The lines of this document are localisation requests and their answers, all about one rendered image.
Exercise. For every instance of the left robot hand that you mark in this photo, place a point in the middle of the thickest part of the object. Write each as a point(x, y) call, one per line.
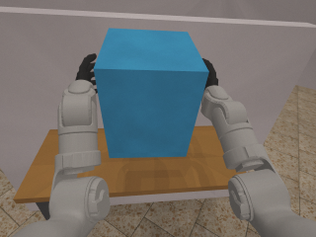
point(85, 68)

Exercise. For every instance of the carton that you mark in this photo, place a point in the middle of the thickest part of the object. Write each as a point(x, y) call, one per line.
point(150, 85)

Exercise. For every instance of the robot right upper arm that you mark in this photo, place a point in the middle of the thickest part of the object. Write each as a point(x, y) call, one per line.
point(261, 198)

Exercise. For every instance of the robot left upper arm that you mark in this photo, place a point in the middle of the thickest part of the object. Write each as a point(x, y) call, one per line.
point(75, 207)

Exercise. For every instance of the right robot hand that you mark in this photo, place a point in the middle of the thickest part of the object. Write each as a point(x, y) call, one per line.
point(211, 78)

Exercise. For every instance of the table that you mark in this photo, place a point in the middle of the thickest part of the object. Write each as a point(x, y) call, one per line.
point(203, 169)

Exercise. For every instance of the right robot forearm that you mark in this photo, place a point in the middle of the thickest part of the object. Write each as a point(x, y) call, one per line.
point(241, 148)

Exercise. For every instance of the left robot forearm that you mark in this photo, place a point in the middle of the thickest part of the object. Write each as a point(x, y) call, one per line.
point(77, 127)

